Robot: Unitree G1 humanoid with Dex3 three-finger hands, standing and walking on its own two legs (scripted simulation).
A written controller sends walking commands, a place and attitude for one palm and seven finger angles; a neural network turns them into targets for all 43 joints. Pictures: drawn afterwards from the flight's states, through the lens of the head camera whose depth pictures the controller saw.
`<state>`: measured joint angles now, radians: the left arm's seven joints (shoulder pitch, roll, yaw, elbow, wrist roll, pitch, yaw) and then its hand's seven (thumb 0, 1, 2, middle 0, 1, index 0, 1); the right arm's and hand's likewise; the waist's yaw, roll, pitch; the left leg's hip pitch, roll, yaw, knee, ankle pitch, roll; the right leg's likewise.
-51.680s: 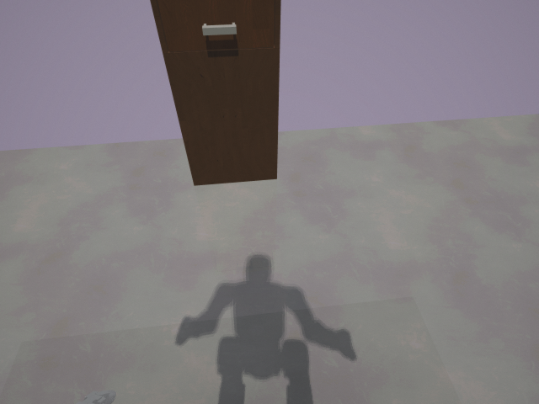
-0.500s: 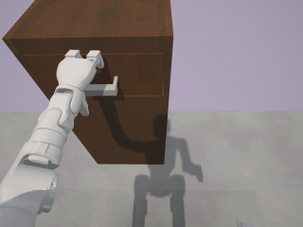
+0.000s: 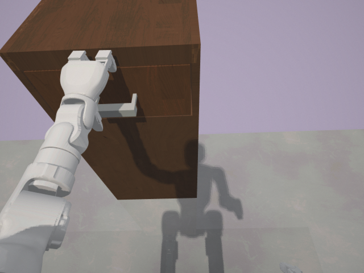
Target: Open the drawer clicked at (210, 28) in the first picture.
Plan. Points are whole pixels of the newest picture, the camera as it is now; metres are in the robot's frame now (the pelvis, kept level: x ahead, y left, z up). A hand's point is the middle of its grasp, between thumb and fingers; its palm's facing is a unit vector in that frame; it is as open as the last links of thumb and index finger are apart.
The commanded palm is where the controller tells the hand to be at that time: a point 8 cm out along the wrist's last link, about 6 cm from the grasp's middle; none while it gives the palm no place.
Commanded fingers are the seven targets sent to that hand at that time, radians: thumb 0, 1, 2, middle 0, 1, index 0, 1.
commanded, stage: move the hooked fingers above the handle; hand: left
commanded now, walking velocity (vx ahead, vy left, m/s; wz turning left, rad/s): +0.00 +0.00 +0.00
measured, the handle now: (114, 104) +0.52 +0.19 +0.05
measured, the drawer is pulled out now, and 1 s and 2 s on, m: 0.00 0.00 0.00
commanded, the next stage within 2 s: lower the fingers behind the handle in 0.98 s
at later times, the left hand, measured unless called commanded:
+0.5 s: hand (106, 92) +0.48 +0.18 +0.12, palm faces +0.14 -0.02 -0.99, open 13.7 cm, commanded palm +0.45 +0.21 +0.16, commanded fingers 0.00 -0.50 0.30 -0.30 -1.20 -0.30 -1.20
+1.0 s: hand (93, 101) +0.47 +0.22 +0.11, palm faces +0.11 +0.00 -0.99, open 13.9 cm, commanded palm +0.45 +0.21 +0.16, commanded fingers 0.00 -0.50 0.30 -0.30 -1.20 -0.30 -1.20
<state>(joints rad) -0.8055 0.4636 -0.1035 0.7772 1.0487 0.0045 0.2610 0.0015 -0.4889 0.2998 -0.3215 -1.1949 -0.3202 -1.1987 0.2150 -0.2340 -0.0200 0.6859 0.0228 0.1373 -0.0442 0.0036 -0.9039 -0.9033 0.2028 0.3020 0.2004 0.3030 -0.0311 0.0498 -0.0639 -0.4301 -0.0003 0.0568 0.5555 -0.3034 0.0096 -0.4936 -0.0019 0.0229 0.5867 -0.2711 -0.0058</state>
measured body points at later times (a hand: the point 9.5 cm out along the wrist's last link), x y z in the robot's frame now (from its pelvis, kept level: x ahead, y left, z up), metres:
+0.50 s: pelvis -0.01 +0.00 +0.00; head +0.05 -0.02 +0.44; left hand +0.47 +0.18 +0.18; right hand +0.09 -0.27 -0.14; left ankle -0.02 +0.11 -0.73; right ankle +0.01 -0.12 -0.73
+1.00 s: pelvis -0.01 +0.00 +0.00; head +0.06 -0.01 +0.44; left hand +0.46 +0.21 +0.16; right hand +0.05 -0.28 -0.13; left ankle -0.02 +0.11 -0.73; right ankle +0.01 -0.12 -0.73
